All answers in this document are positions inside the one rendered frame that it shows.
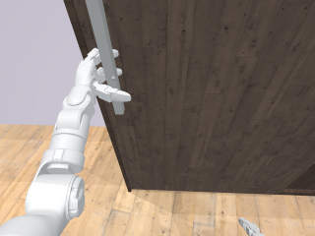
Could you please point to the robot right hand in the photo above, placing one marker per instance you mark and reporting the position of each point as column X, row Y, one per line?
column 250, row 227

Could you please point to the robot left forearm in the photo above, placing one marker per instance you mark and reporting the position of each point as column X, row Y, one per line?
column 65, row 154

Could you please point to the robot left hand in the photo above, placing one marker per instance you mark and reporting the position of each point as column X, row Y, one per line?
column 87, row 75

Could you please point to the wardrobe door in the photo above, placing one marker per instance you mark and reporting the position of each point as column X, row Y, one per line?
column 222, row 92
column 305, row 181

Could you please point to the robot left upper arm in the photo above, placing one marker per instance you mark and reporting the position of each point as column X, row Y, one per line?
column 54, row 200

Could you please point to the handle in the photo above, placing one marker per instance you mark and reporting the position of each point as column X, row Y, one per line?
column 103, row 42

